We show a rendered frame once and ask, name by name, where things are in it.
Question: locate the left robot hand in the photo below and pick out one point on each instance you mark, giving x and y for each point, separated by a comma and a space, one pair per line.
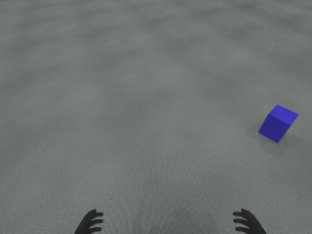
87, 222

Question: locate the carton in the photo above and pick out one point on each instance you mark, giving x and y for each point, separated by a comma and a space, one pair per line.
277, 123

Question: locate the right robot hand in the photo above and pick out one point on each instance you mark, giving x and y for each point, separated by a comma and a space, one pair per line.
253, 224

